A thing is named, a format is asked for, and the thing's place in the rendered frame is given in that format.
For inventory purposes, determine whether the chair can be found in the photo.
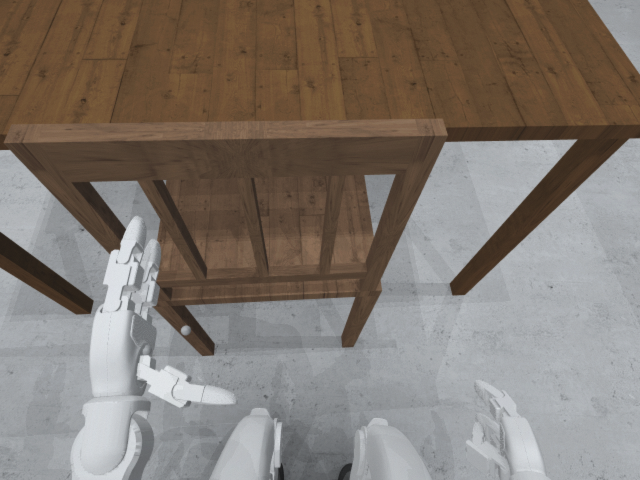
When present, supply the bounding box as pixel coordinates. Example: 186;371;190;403
4;119;448;356

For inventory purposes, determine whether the robot left hand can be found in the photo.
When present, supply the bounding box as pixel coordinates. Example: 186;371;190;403
89;216;238;408

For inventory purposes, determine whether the left robot thigh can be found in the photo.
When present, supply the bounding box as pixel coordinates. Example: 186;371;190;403
209;415;283;480

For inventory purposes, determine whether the right robot thigh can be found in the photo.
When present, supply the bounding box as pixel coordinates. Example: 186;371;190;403
354;425;433;480

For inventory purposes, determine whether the left robot forearm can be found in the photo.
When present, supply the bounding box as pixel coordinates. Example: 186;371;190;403
70;396;154;480

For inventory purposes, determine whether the robot thigh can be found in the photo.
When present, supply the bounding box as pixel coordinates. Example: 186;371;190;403
209;415;283;480
354;425;433;480

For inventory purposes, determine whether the table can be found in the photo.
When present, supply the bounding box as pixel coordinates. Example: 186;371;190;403
0;0;640;315

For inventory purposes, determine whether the robot right hand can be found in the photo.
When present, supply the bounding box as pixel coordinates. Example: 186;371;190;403
466;380;547;480

